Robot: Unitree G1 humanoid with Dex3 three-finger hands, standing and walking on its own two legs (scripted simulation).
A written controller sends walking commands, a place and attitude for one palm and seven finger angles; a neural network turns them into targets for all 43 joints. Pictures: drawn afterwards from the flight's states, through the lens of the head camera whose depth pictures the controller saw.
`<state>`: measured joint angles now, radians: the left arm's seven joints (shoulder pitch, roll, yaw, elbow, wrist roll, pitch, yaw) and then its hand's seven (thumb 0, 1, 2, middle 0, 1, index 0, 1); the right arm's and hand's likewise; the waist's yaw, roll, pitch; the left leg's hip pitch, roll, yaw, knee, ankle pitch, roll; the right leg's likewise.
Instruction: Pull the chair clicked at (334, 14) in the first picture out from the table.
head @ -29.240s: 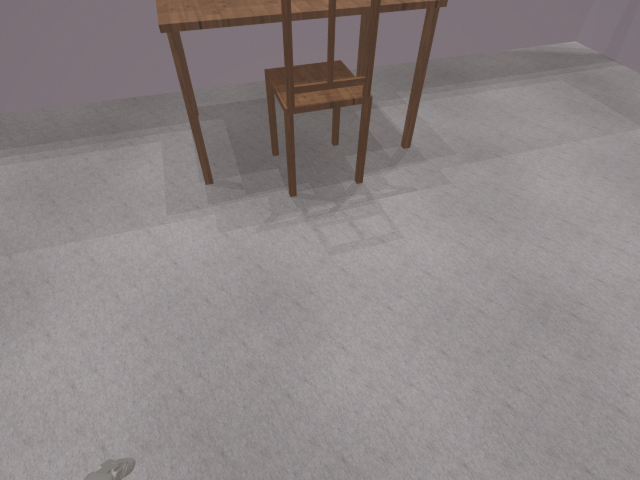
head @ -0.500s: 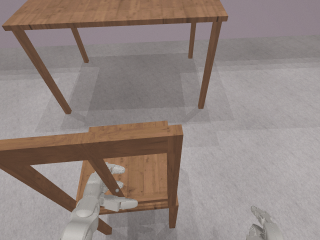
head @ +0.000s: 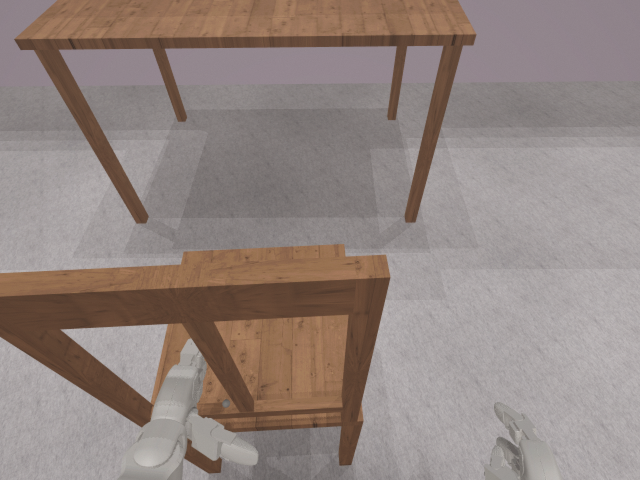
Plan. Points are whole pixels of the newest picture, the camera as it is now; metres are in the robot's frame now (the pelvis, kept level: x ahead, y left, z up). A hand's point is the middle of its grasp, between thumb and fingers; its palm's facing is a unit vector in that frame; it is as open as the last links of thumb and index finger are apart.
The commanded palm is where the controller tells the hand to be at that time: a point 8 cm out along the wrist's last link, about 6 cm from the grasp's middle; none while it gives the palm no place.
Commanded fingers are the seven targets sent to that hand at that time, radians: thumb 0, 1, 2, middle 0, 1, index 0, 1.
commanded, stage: draw the fingers out of the gap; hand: left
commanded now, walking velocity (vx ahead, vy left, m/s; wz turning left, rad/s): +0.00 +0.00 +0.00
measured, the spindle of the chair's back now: (226, 371) +0.26 +0.13 -0.02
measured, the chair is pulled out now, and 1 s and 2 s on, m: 0.66 0.66 0.66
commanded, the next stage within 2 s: draw the hand back to the body in 0.72 s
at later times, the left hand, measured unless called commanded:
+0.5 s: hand (220, 475) +0.15 +0.12 -0.04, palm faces -0.04 -0.99 -0.15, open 17.4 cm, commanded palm +0.13 +0.18 -0.02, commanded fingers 0.00 -0.55 0.20 0.00 0.00 0.00 0.00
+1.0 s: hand out of the picture +0.14 +0.14 +0.00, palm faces +0.11 -0.99 -0.02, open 17.4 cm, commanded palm +0.09 +0.19 +0.01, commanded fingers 0.00 -0.55 0.20 0.00 0.00 0.00 0.00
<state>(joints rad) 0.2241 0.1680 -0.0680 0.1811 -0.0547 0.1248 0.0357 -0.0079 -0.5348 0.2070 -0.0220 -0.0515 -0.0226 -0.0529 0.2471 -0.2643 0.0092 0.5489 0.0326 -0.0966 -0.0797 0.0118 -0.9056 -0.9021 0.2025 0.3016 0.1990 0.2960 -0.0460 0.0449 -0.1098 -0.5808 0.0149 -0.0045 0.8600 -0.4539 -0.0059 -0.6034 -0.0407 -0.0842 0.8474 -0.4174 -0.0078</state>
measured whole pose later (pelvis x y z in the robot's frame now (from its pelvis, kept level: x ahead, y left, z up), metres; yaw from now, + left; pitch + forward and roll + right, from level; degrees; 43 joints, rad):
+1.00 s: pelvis +0.00 +0.01 -0.03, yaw +1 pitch +14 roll -2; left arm 0.80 0.15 -0.13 -0.39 -0.11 -0.05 0.05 -0.01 -0.54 0.21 -0.01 0.00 -0.01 0.00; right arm 0.26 -0.21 -0.01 0.45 0.04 -0.14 -0.11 0.01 -0.90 -0.90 0.20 0.30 0.20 0.30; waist 0.00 0.04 -0.18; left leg -0.77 0.01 -0.04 1.09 -0.55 0.00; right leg -0.77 -0.05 -0.11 1.04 -0.50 0.00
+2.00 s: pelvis +0.01 -0.01 +0.04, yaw +1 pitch -4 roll -1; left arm 0.58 0.38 0.26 -0.46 -0.06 0.04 0.18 0.01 0.52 0.72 -0.16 -0.22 -0.31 -0.30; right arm 0.21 -0.24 0.03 0.65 0.02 -0.19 -0.11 0.01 -0.90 -0.90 0.20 0.30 0.20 0.30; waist 0.08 0.10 0.01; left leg -0.15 0.02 -0.02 0.54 -0.33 -0.02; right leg -0.16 -0.02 -0.11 0.52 -0.30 -0.01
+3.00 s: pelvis -0.04 +0.02 +0.04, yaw -1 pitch -1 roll +0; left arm 0.59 0.43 0.41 -0.53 -0.05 -0.12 0.17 0.02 0.89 0.90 -0.21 -0.30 -0.22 -0.30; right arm 0.17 -0.20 -0.02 0.61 0.02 -0.03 -0.09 0.01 -0.91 -0.90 0.20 0.30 0.20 0.30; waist 0.02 0.01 0.05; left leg -0.25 -0.01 0.04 0.50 -0.24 0.02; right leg -0.29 -0.05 -0.05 0.51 -0.20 0.02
